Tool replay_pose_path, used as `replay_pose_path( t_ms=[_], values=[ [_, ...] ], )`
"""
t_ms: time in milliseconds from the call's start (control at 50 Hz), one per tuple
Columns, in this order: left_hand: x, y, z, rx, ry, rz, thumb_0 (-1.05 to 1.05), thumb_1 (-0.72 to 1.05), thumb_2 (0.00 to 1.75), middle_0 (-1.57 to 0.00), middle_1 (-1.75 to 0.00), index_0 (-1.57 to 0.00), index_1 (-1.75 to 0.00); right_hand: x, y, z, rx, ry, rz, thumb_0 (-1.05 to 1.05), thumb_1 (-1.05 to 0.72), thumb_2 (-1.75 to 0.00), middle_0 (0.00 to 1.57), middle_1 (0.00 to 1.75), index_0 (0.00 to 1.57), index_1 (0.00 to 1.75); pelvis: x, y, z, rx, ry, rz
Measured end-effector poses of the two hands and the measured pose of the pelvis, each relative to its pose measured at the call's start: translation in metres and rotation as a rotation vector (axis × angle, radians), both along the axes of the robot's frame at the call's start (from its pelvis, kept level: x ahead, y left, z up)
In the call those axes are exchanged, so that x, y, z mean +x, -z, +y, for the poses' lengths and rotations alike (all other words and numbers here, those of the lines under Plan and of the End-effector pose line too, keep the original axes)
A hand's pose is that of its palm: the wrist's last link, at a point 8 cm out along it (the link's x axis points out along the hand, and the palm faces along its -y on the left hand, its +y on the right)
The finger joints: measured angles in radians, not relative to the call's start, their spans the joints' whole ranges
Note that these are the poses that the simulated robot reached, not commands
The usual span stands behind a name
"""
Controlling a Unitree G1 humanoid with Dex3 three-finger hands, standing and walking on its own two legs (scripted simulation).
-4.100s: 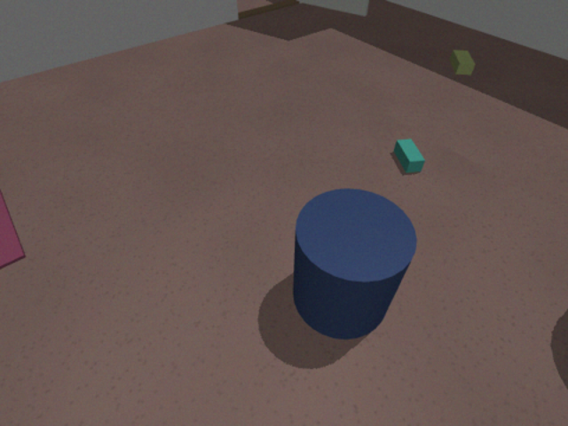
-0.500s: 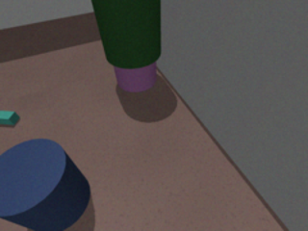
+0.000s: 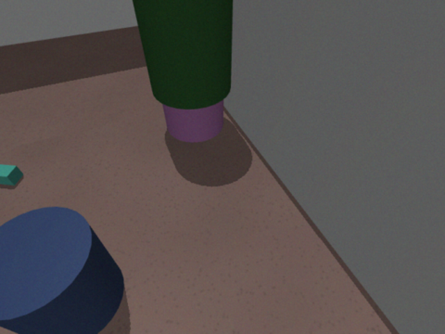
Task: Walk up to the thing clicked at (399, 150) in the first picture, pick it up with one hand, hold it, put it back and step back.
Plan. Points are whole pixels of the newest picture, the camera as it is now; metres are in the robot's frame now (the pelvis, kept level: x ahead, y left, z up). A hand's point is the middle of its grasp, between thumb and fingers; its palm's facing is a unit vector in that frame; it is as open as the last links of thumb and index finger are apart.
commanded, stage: stand
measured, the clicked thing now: (0, 174) +1.11 +1.36 -0.74
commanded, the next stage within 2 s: none
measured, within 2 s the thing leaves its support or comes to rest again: neither
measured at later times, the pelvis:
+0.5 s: pelvis +0.01 +0.00 +0.00, yaw +1 degrees
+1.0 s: pelvis +0.02 +0.00 +0.00, yaw +1 degrees
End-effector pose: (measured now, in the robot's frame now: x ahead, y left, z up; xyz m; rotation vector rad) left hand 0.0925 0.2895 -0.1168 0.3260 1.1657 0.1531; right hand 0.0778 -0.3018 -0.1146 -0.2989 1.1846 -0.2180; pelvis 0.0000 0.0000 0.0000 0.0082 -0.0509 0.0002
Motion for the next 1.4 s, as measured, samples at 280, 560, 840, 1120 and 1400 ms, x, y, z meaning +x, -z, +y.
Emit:
replay_pose_path(
  t_ms=[280, 560, 840, 1120, 1400],
  values=[
    [-0.021, -0.001, 0.007, 0.019, -0.039, 0.064, 0.01, 0.9, 0.9, -0.2, -0.3, -0.2, -0.3, 0.0, 0.002, -0.001, 0.007, -0.004, 0.041, 0.01, -0.9, -0.9, 0.2, 0.3, 0.2, 0.3, 0.005, -0.003, -0.002, -0.004, -0.011, 0.009],
    [-0.014, -0.002, 0.007, 0.019, -0.045, 0.066, 0.01, 0.9, 0.9, -0.2, -0.3, -0.2, -0.3, 0.008, 0.003, 0.002, 0.011, -0.008, 0.048, 0.01, -0.9, -0.9, 0.2, 0.3, 0.2, 0.3, 0.013, -0.004, -0.002, -0.004, -0.016, 0.014],
    [-0.004, -0.003, 0.005, 0.015, -0.047, 0.038, 0.01, 0.9, 0.9, -0.2, -0.3, -0.2, -0.3, 0.016, 0.0, 0.001, 0.004, -0.015, 0.032, 0.01, -0.9, -0.9, 0.2, 0.3, 0.2, 0.3, 0.016, -0.004, -0.003, -0.004, -0.021, 0.01],
    [-0.011, -0.004, 0.005, 0.019, -0.052, 0.039, 0.01, 0.9, 0.9, -0.2, -0.3, -0.2, -0.3, 0.011, 0.0, -0.001, 0.002, -0.015, 0.033, 0.01, -0.9, -0.9, 0.2, 0.3, 0.2, 0.3, 0.014, -0.004, -0.004, -0.006, -0.024, 0.002],
    [-0.024, -0.002, 0.007, 0.02, -0.06, 0.075, 0.01, 0.9, 0.9, -0.2, -0.3, -0.2, -0.3, 0.001, 0.003, -0.001, 0.005, -0.013, 0.067, 0.01, -0.9, -0.9, 0.2, 0.3, 0.2, 0.3, 0.012, -0.004, -0.003, -0.004, -0.026, 0.01]
  ],
)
